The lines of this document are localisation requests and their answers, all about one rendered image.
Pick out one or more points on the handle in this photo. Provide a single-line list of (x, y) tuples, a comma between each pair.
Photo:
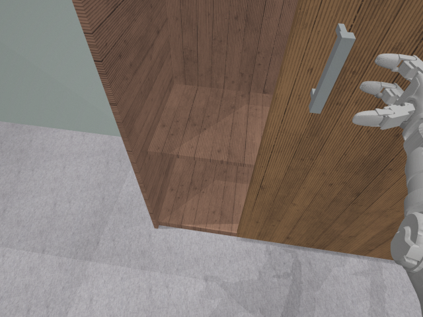
[(336, 60)]

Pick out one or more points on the robot right upper arm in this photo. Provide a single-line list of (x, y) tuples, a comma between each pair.
[(407, 250)]

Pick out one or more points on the right robot hand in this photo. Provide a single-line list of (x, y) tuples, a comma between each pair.
[(394, 114)]

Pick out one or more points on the right robot forearm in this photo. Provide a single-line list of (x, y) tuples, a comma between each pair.
[(413, 145)]

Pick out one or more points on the wardrobe door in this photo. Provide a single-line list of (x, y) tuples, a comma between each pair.
[(319, 180)]

